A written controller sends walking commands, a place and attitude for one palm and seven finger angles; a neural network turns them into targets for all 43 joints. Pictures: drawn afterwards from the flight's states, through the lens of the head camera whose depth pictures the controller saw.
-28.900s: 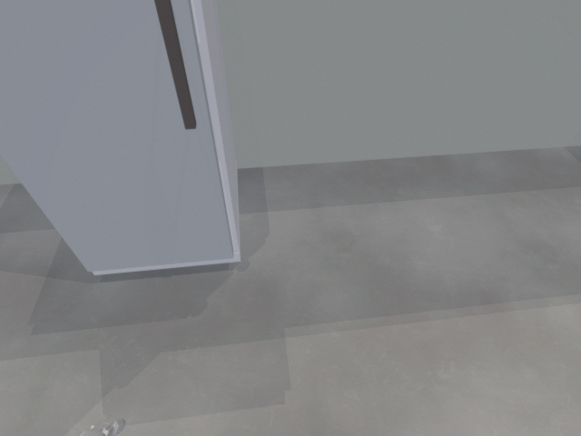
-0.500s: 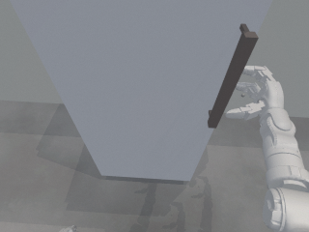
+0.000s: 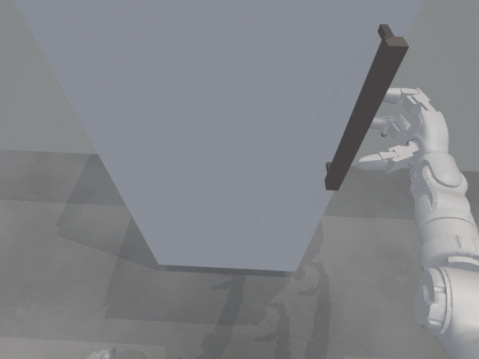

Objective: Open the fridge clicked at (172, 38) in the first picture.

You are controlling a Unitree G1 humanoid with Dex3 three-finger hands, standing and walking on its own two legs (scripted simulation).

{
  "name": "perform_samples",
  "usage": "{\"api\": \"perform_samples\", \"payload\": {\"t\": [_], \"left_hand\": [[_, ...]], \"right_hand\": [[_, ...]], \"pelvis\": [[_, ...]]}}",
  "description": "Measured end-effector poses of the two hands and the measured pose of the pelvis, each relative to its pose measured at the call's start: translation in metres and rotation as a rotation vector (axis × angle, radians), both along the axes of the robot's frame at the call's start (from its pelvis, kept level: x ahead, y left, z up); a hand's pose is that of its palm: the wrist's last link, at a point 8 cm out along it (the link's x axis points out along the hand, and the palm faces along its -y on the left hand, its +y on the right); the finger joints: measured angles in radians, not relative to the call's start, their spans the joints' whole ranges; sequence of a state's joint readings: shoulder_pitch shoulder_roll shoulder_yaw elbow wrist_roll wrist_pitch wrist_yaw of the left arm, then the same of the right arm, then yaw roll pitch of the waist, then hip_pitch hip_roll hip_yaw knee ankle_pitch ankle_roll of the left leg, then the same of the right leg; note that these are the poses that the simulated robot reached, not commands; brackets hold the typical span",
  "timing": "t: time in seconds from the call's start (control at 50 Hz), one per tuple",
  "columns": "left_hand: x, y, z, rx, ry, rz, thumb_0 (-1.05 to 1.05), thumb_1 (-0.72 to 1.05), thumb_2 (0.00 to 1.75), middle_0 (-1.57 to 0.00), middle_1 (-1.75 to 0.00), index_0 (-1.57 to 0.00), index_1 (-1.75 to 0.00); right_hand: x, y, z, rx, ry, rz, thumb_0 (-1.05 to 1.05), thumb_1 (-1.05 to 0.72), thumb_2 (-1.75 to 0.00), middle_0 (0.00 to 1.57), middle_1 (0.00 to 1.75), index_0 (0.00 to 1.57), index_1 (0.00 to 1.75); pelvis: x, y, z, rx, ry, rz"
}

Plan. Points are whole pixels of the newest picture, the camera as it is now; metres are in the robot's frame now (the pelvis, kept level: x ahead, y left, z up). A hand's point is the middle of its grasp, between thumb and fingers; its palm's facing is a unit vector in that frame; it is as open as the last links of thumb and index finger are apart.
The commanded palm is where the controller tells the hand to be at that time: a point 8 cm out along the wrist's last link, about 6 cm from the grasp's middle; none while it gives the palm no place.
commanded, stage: slide the fingers in behind the handle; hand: right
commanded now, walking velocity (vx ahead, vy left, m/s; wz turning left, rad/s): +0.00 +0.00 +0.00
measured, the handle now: (352, 122) +0.49 -0.13 +0.14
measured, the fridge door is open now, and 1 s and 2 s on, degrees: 0 0 0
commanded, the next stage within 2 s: move the hooked fingers beside the handle in 0.44 s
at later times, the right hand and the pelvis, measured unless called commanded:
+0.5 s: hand (381, 138) +0.45 -0.17 +0.15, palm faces -0.04 +1.00 +0.00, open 14.0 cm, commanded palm +0.43 -0.20 +0.15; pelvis +0.01 -0.01 +0.00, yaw +0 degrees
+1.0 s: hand (380, 138) +0.45 -0.16 +0.15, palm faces -0.04 +1.00 +0.01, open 14.0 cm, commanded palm +0.43 -0.21 +0.15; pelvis +0.00 -0.01 +0.00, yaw +0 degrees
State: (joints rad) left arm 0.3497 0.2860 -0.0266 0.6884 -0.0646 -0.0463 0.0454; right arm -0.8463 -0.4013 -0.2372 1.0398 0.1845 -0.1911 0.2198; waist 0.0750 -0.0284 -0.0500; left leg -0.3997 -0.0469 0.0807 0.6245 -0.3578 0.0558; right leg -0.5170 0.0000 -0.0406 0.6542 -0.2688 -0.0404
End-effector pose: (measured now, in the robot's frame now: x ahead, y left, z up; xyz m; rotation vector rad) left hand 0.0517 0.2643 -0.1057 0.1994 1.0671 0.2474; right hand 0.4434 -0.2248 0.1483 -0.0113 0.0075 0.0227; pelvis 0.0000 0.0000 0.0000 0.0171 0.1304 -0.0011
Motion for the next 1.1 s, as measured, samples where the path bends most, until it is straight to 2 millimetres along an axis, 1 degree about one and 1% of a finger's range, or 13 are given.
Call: {"api": "perform_samples", "payload": {"t": [0.1, 0.2, 0.56, 0.7, 0.84, 1.1], "left_hand": [[-0.007, -0.002, -0.001, -0.009, 0.015, 0.013, 0.01, 0.90, 0.90, -0.20, -0.30, -0.20, -0.30], [-0.005, -0.004, 0.000, -0.012, 0.005, 0.019, 0.01, 0.90, 0.90, -0.20, -0.30, -0.20, -0.30], [0.035, -0.018, 0.006, -0.027, -0.089, -0.029, 0.01, 0.90, 0.90, -0.20, -0.30, -0.20, -0.30], [0.043, -0.024, 0.007, -0.033, -0.102, -0.045, 0.01, 0.90, 0.90, -0.20, -0.30, -0.20, -0.30], [0.038, -0.023, 0.007, -0.029, -0.102, -0.037, 0.01, 0.90, 0.90, -0.20, -0.30, -0.20, -0.30], [0.012, -0.013, 0.004, -0.016, -0.048, -0.002, 0.01, 0.90, 0.90, -0.20, -0.30, -0.20, -0.30]], "right_hand": [[-0.003, 0.001, -0.002, 0.018, -0.010, 0.001, -0.01, 0.50, -0.30, 0.32, 1.25, 0.30, 1.21], [-0.005, 0.001, -0.003, 0.024, -0.020, 0.007, -0.01, 0.50, -0.30, 0.30, 1.24, 0.30, 1.20], [-0.012, 0.006, -0.002, 0.008, -0.024, 0.009, -0.01, 0.50, -0.30, 0.23, 1.19, 0.30, 1.20], [-0.014, 0.008, -0.004, 0.029, -0.019, 0.010, -0.01, 0.50, -0.30, 0.23, 1.19, 0.30, 1.20], [-0.013, 0.008, -0.002, 0.008, -0.019, 0.018, -0.01, 0.50, -0.30, 0.26, 1.20, 0.30, 1.20], [-0.011, 0.008, -0.003, 0.018, -0.015, 0.012, -0.01, 0.50, -0.30, 0.31, 1.22, 0.30, 1.21]], "pelvis": [[0.003, -0.001, 0.000, -0.002, -0.004, 0.006], [0.004, -0.001, 0.000, -0.001, -0.007, 0.010], [0.008, -0.011, 0.001, 0.003, -0.017, 0.005], [0.008, -0.011, 0.001, 0.001, -0.026, 0.004], [0.006, -0.011, 0.001, 0.002, -0.027, 0.004], [0.003, -0.007, 0.002, 0.000, -0.026, 0.010]]}}
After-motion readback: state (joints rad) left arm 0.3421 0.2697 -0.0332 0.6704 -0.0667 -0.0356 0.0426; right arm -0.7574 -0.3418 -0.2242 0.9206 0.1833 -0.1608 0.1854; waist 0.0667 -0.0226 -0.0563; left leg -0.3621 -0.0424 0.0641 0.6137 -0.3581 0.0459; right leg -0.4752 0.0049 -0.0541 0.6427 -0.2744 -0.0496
